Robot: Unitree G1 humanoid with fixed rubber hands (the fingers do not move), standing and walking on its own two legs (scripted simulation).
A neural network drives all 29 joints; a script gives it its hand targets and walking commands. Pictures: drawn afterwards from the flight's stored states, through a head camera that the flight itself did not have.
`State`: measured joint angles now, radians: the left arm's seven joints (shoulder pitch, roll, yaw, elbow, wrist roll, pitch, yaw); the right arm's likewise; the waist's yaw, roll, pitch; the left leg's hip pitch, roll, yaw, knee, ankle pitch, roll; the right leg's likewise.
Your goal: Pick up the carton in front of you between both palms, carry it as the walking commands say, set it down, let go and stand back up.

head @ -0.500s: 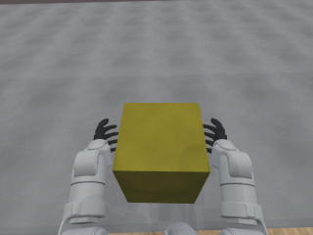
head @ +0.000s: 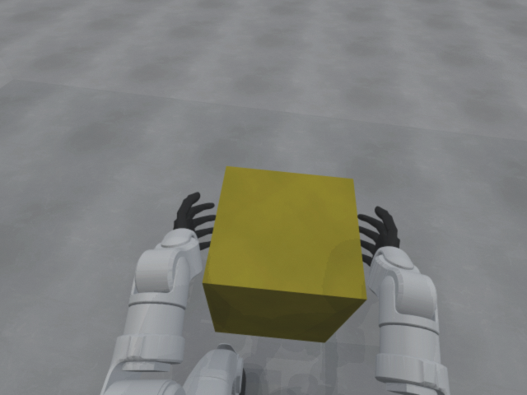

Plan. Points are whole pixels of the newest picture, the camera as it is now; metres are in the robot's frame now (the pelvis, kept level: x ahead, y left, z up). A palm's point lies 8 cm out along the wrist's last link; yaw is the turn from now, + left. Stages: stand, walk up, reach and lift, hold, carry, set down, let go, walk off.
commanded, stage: carry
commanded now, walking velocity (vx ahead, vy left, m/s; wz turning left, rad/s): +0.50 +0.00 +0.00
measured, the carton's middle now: (279, 260) +0.33 +0.02 -0.02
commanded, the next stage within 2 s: none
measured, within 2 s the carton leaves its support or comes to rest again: neither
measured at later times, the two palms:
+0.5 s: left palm (230, 142) +0.68 +0.18 -0.05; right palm (347, 147) +0.69 -0.12 -0.03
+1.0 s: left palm (236, 69) +0.94 +0.21 +0.03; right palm (337, 72) +0.96 -0.09 +0.03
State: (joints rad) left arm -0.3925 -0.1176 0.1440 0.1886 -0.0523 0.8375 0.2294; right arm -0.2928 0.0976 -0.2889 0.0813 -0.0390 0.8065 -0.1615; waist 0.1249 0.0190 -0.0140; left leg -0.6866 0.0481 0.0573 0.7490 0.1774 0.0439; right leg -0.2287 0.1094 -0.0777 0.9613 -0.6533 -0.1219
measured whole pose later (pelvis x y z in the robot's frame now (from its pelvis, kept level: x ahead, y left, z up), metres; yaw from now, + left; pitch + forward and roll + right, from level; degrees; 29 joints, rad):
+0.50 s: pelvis +0.37 +0.03 -0.10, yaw +1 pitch +2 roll +1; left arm -0.28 -0.14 0.24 -0.02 0.00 0.86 0.16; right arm -0.38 0.13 -0.22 0.05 0.01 0.86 -0.18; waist -0.04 -0.01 0.02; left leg -0.12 -0.09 0.15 0.57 -0.50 0.12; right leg -0.78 -0.07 -0.05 0.80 -0.05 -0.04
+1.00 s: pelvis +0.71 +0.05 -0.07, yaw +3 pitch +3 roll +1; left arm 0.01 -0.13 0.05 -0.41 0.01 1.12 0.17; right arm -0.04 0.13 -0.08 -0.41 -0.03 1.12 -0.14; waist -0.01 0.00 -0.15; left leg -0.57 0.09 0.14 0.59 -0.12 -0.01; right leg 0.00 -0.04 -0.12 0.24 -0.30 -0.01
